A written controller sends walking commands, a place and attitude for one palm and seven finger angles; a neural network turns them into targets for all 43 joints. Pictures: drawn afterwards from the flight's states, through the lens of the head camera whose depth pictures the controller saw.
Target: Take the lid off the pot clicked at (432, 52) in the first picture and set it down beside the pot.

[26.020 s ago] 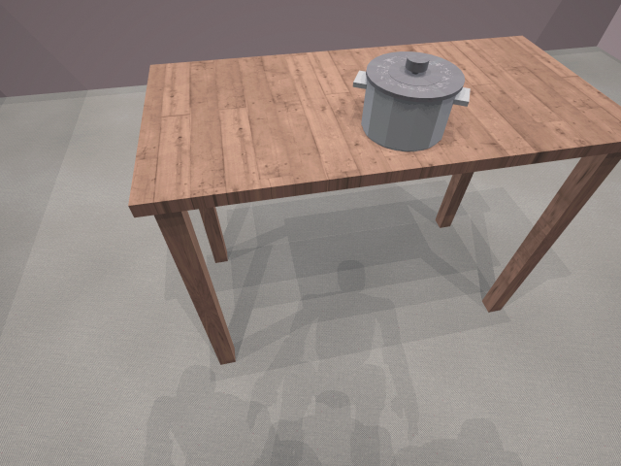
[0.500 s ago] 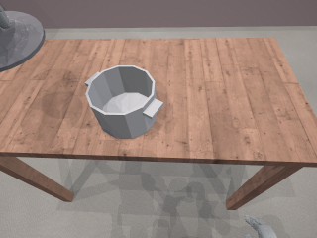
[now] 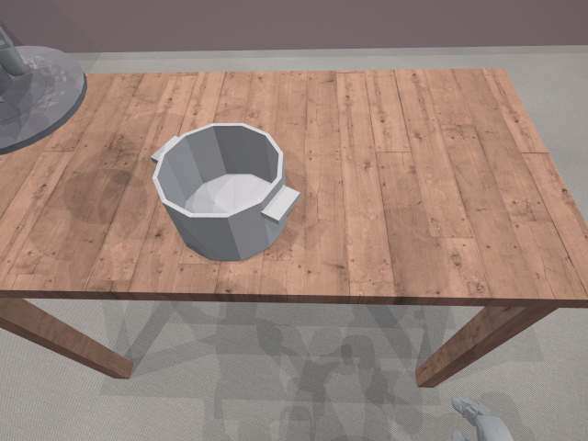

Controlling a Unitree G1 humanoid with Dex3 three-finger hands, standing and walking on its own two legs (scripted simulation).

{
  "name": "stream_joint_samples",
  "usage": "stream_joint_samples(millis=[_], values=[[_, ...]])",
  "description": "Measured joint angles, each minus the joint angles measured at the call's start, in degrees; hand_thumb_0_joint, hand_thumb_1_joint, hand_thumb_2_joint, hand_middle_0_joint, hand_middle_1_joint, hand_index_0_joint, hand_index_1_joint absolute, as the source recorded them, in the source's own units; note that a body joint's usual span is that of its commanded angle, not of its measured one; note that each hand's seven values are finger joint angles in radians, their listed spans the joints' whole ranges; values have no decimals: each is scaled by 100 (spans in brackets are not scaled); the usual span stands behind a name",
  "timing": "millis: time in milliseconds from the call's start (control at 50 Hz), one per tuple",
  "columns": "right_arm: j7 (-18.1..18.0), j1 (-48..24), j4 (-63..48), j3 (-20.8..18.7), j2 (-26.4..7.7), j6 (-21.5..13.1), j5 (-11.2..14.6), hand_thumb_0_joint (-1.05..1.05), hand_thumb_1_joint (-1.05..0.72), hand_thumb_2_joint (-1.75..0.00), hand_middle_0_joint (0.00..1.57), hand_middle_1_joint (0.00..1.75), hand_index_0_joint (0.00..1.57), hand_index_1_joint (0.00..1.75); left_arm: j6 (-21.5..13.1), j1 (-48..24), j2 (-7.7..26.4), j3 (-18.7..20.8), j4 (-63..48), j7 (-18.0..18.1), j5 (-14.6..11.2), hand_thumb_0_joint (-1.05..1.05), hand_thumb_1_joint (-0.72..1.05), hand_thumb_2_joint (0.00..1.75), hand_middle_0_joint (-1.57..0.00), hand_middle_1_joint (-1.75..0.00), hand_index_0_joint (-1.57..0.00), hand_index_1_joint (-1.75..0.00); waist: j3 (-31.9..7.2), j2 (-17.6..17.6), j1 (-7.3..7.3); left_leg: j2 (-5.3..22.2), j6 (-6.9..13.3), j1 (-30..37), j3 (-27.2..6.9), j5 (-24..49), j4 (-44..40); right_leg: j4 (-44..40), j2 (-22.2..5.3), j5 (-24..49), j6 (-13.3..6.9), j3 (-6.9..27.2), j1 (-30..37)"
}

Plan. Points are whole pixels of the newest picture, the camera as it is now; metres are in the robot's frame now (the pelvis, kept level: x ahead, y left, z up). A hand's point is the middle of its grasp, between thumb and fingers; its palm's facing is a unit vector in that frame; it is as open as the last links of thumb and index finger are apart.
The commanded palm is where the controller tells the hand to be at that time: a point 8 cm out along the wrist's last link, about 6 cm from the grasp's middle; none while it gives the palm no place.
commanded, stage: lower the lid onto the table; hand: left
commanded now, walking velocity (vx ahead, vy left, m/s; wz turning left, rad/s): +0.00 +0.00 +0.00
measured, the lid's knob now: out of the picture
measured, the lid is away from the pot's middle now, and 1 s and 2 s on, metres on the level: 0.24 0.23 0.24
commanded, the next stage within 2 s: none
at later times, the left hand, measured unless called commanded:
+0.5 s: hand out of the picture +0.40 +0.33 +0.23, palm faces -0.20 -0.12 -0.97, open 7.2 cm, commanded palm +0.38 +0.34 +0.31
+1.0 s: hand (7, 147) +0.40 +0.34 +0.19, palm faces -0.28 -0.15 -0.95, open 7.1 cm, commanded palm +0.39 +0.34 +0.27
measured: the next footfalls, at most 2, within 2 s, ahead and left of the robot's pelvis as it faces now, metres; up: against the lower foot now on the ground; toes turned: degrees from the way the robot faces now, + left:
none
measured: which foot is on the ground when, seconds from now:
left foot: down 0.00-1.00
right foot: down 0.00-1.00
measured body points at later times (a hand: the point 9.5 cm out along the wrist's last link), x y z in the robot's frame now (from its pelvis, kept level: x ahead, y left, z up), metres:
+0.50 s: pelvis -0.01 +0.00 +0.00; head +0.04 -0.02 +0.45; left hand +0.41 +0.34 +0.29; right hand +0.14 -0.25 -0.12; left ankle -0.02 +0.08 -0.74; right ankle -0.01 -0.14 -0.74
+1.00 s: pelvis -0.01 +0.00 +0.00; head +0.04 -0.01 +0.44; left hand +0.41 +0.34 +0.25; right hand +0.10 -0.27 -0.13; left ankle -0.02 +0.08 -0.74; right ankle -0.01 -0.14 -0.74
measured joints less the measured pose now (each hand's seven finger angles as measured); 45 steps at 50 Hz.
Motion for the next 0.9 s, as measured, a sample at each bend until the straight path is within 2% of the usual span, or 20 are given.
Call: stream_joint_samples(millis=[140, 380, 900], values=[[24, -5, -39, -31, -2, -6, -33, 1, -90, -90, 20, 30, 20, 30, -35, 377, -65, 100, -404, 5, -71, -3, 25, 84, -82, -87, -73, -82, -17, 20, 31, -20, 13, -13, -11, 2, 22, 20, -19, -3, 3, -10, -5], [-5, -116, 12, -1, 47, -24, -30, 1, -90, -90, 20, 30, 20, 30, -86, 432, -266, -164, -317, 36, -135, -3, 25, 85, -82, -87, -73, -82, -1, 3, 103, -31, 13, -47, -73, 26, 98, 52, -29, 20, -14, -71, 5], [-94, 109, 227, -18, 5, -126, -61, 1, -90, -90, 20, 30, 20, 30, -539, 620, -349, -192, 296, 237, -163, -4, 26, 84, -82, -87, -73, -82, 29, -64, -14, 35, -20, -140, -86, -13, 270, 119, 37, 36, -38, -78, -41]])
